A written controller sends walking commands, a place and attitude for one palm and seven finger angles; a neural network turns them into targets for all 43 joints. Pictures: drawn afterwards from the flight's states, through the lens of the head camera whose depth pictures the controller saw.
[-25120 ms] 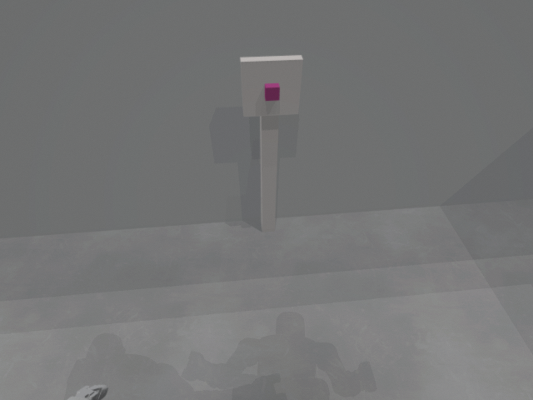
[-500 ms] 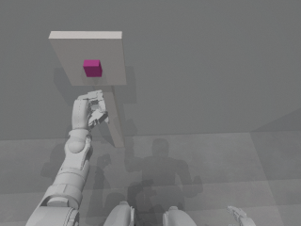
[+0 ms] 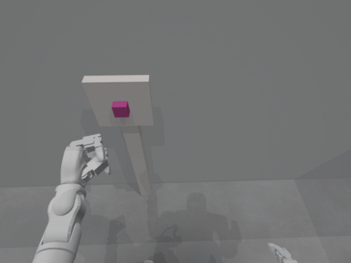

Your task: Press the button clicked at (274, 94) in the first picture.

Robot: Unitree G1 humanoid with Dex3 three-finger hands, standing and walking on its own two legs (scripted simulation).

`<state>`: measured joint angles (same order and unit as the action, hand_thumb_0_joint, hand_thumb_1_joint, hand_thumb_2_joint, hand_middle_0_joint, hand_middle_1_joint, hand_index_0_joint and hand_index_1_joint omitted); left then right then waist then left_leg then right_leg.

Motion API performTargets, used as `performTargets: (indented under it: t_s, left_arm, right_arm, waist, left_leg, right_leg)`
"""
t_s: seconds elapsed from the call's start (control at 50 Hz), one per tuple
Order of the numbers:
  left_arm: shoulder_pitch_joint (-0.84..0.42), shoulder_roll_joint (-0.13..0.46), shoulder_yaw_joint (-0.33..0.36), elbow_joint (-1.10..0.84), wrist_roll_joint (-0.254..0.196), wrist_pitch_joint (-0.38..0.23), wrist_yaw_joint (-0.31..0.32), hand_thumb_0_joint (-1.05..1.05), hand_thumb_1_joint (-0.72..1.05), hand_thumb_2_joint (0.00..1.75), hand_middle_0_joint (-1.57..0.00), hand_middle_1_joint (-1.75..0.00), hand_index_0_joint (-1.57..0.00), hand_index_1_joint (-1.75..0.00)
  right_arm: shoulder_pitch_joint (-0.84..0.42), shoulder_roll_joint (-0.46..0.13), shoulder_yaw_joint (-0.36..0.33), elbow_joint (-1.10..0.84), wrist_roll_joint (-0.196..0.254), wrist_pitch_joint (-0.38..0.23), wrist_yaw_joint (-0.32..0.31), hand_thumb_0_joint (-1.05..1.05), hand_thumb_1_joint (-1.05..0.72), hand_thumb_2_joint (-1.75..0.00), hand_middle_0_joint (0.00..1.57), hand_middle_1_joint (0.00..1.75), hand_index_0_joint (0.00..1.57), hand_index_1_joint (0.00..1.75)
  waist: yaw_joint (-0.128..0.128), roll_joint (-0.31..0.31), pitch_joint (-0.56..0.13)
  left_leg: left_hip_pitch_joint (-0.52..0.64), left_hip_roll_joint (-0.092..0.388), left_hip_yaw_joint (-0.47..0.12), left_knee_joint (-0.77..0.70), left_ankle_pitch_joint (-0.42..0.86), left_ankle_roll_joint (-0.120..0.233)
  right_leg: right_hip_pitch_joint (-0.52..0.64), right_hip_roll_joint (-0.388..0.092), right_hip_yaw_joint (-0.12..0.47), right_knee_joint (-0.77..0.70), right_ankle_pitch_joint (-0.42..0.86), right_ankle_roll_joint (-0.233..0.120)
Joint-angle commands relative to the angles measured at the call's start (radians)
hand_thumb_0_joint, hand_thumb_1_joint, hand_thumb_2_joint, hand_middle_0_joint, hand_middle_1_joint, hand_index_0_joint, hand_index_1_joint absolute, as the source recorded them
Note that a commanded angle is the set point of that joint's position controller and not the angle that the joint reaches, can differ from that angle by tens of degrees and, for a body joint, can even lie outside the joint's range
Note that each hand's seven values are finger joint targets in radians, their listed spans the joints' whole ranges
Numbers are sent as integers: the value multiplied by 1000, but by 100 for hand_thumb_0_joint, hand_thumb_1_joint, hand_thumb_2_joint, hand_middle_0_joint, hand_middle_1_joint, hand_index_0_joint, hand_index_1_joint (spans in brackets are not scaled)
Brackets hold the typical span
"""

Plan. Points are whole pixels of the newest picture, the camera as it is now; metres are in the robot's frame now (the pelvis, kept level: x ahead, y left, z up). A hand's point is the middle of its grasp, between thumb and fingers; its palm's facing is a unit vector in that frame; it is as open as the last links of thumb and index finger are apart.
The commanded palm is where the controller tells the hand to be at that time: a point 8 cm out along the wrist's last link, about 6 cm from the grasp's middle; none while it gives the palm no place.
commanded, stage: draw the hand back to the body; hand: left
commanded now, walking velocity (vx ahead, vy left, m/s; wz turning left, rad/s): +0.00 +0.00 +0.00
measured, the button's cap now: (121, 108) +0.53 +0.18 +0.03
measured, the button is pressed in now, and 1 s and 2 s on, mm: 0 0 0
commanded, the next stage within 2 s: step back with the hand held close in 1.06 s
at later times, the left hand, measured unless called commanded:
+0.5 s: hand (43, 177) +0.24 +0.23 +0.16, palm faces +0.27 -0.92 -0.29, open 3.1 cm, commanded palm +0.19 +0.28 +0.18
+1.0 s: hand out of the picture +0.18 +0.26 +0.20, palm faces +0.42 -0.83 -0.37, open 3.1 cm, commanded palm +0.13 +0.30 +0.22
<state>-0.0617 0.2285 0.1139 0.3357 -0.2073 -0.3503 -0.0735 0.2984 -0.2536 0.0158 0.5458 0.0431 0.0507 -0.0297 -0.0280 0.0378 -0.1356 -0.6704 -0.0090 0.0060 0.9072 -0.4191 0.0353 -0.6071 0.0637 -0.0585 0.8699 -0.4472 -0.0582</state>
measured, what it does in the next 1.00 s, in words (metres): stands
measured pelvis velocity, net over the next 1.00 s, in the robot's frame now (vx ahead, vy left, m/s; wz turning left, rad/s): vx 0.01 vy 0.02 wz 0.01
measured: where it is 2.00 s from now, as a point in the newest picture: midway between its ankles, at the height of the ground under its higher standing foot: outside the picture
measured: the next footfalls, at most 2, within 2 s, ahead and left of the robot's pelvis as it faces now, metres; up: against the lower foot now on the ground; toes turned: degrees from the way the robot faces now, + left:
none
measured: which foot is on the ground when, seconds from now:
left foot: down 0.00-1.00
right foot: down 0.00-1.00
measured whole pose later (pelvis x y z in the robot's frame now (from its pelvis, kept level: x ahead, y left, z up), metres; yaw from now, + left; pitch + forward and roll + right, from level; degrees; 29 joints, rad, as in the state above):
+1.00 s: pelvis +0.01 +0.02 +0.05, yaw +1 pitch -4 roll -1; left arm 0.55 0.31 0.27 -0.47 -0.07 -0.07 0.11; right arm 0.21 -0.24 0.03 0.59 0.01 -0.06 -0.07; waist 0.07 0.08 -0.01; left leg -0.15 -0.05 0.01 0.46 -0.25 0.06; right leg -0.08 0.04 -0.03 0.42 -0.27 -0.03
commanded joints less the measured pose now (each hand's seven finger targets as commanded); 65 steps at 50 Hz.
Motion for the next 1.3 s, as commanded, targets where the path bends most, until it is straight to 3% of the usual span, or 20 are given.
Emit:
performTargets:
  t_s: [0.0, 0.06, 0.08, 0.12, 0.18, 0.38, 0.46, 0.64, 0.76, 0.8, 0.86, 0.98, 1.02, 1.06, 1.14, 1.16, 1.18, 1.2, 1.22, 1.28]
  left_arm:
    - [-163, 151, 57, -333, -29, -40, -36, 0, 90, 90, -130, -150, -130, -150]
    - [-89, 166, 74, -416, -52, -1, -46, 0, 90, 90, -130, -150, -130, -150]
    - [-57, 264, 52, -482, 70, 46, 41, 0, 90, 90, -130, -150, -130, -150]
    - [3, 193, 18, -530, 82, 109, 104, 0, 90, 90, -130, -150, -130, -150]
    - [77, 188, 12, -567, 105, 165, 143, 0, 90, 90, -130, -150, -130, -150]
    - [245, 201, 60, -818, 130, 243, 190, 0, 90, 90, -130, -150, -130, -150]
    - [360, 229, 117, -885, 132, 256, 194, 0, 90, 90, -130, -150, -130, -150]
    - [479, 264, 222, -1033, 134, 243, 193, 0, 90, 90, -130, -150, -130, -150]
    - [580, 309, 316, -1086, 127, 224, 197, 0, 90, 90, -130, -150, -130, -150]
    - [594, 240, 262, -1003, 124, 233, 191, 0, 90, 90, -130, -150, -130, -150]
    - [561, 219, 243, -965, 128, 234, 190, 0, 90, 90, -130, -150, -130, -150]
    - [496, 276, 274, -1062, 135, 206, 207, 0, 90, 90, -130, -150, -130, -150]
    - [508, 281, 274, -1094, 138, 200, 212, 0, 90, 90, -130, -150, -130, -150]
    - [522, 292, 286, -1090, 140, 203, 214, 0, 90, 90, -130, -150, -130, -150]
    - [552, 257, 274, -1024, 132, 205, 207, 0, 90, 90, -130, -150, -130, -150]
    - [511, 248, 261, -977, 134, 209, 206, 0, 90, 90, -130, -150, -130, -150]
    - [427, 360, 392, -1028, 141, 174, 212, 0, 90, 90, -130, -150, -130, -150]
    - [509, 285, 337, -932, 144, 168, 204, 0, 90, 90, -130, -150, -130, -150]
    - [541, 259, 307, -912, 149, 167, 201, 0, 90, 90, -130, -150, -130, -150]
    - [587, 241, 279, -940, 154, 146, 198, 0, 90, 90, -130, -150, -130, -150]
  right_arm:
    - [-101, -115, -36, -161, 11, -83, -17, 0, -90, -90, 20, 30, 20, 30]
    - [-123, -115, -28, -181, 15, -104, -22, 0, -90, -90, 20, 30, 20, 30]
    - [-180, -100, -33, -192, 14, -80, -40, 0, -90, -90, 20, 30, 20, 30]
    - [-180, -89, -22, -205, 13, -74, -58, 0, -90, -90, 20, 30, 20, 30]
    - [-195, -90, -13, -190, 10, -68, -68, 0, -90, -90, 20, 30, 20, 30]
    - [-222, -76, 11, -170, -14, -109, -71, 0, -90, -90, 20, 30, 20, 30]
    - [-219, -81, 8, -155, -26, -129, -59, 0, -90, -90, 20, 30, 20, 30]
    - [-220, -75, -4, -139, -32, -152, -37, 0, -90, -90, 20, 30, 20, 30]
    - [-228, -74, -13, -133, -27, -178, -37, 0, -90, -90, 20, 30, 20, 30]
    - [-225, -73, -15, -123, -27, -172, -38, 0, -90, -90, 20, 30, 20, 30]
    - [-226, -85, -25, -119, -26, -168, -43, 0, -90, -90, 20, 30, 20, 30]
    - [-236, -77, -21, -123, -33, -188, -58, 0, -90, -90, 20, 30, 20, 30]
    - [-235, -73, -17, -120, -33, -204, -59, 0, -90, -90, 20, 30, 20, 30]
    - [-236, -75, -16, -113, -34, -214, -57, 0, -90, -90, 20, 30, 20, 30]
    - [-232, -68, -18, -103, -33, -210, -55, 0, -90, -90, 20, 30, 20, 30]
    - [-232, -74, -22, -95, -33, -207, -56, 0, -90, -90, 20, 30, 20, 30]
    - [-210, -111, -39, -128, -35, -177, -53, 0, -90, -90, 20, 30, 20, 30]
    - [-209, -94, -37, -103, -39, -159, -51, 0, -90, -90, 20, 30, 20, 30]
    - [-218, -93, -39, -103, -40, -146, -47, 0, -90, -90, 20, 30, 20, 30]
    - [-211, -99, -46, -113, -41, -123, -39, 0, -90, -90, 20, 30, 20, 30]
  waist:
    - [13, 22, -202]
    - [24, 2, -185]
    - [54, -22, -178]
    - [31, -41, -104]
    - [32, -12, -38]
    - [55, 43, 4]
    - [69, -1, 8]
    - [84, 43, 20]
    - [101, 28, 41]
    - [86, -23, 119]
    - [77, -39, 173]
    - [92, 30, 78]
    - [95, 79, 69]
    - [99, 69, 82]
    - [93, 35, 140]
    - [84, -11, 171]
    - [42, -31, 229]
    - [35, -62, 221]
    - [34, -63, 216]
    - [30, -39, 147]
  left_leg:
    - [204, 2, -28, -157, 177, 12]
    - [230, 4, -36, -189, 180, 11]
    - [266, 8, -31, -239, 168, 11]
    - [287, 13, -35, -273, 160, 10]
    - [353, 21, -42, -324, 180, 12]
    - [544, 42, -76, -463, 338, -8]
    - [573, 46, -71, -477, 455, -13]
    - [596, 51, -74, -503, 528, -34]
    - [580, 49, -62, -502, 500, -35]
    - [557, 48, -57, -515, 423, -27]
    - [540, 44, -53, -528, 318, -12]
    - [566, 31, -54, -527, 277, -4]
    - [572, 27, -51, -519, 308, -7]
    - [561, 27, -53, -518, 318, -13]
    - [556, 28, -46, -525, 306, -11]
    - [548, 29, -44, -528, 288, -9]
    - [478, 44, -80, -494, 211, 18]
    - [491, 40, -87, -471, 205, 19]
    - [505, 42, -80, -458, 215, 19]
    - [498, 53, -84, -471, 283, 12]
  right_leg:
    - [153, -36, 73, -185, 256, 40]
    - [184, -35, 63, -207, 244, 38]
    - [223, -70, 121, -271, 220, 34]
    - [225, -75, 104, -307, 203, 40]
    - [254, -71, 87, -350, 216, 34]
    - [394, -65, 47, -440, 321, 22]
    - [446, -62, 43, -465, 400, 23]
    - [488, -64, 35, -485, 415, 26]
    - [495, -57, 38, -499, 421, 26]
    - [454, -59, 38, -509, 378, 30]
    - [424, -59, 46, -539, 303, 33]
    - [471, -70, 64, -538, 270, 28]
    - [478, -72, 64, -533, 308, 25]
    - [480, -67, 62, -538, 315, 23]
    - [453, -65, 65, -549, 302, 26]
    - [435, -63, 66, -567, 279, 28]
    - [335, -118, 193, -634, 239, 37]
    - [310, -140, 199, -656, 200, 32]
    - [293, -151, 210, -672, 192, 36]
    - [335, -155, 165, -620, 264, 36]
